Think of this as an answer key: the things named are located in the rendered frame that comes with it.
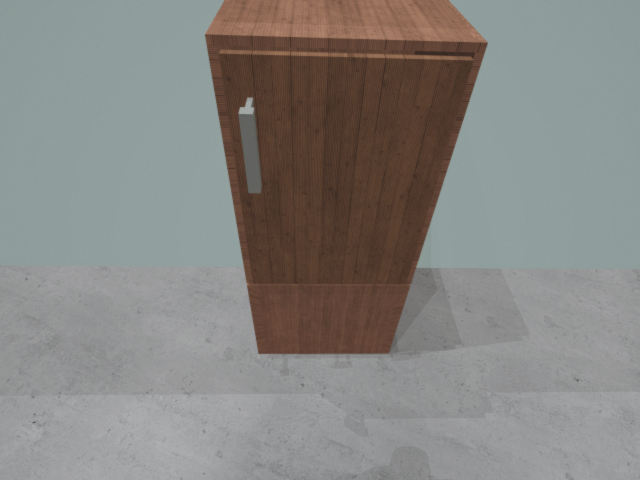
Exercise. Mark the cupboard door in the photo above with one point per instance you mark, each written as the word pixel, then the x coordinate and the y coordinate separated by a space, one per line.
pixel 351 146

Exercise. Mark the handle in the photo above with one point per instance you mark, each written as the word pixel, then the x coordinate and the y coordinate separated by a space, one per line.
pixel 250 146

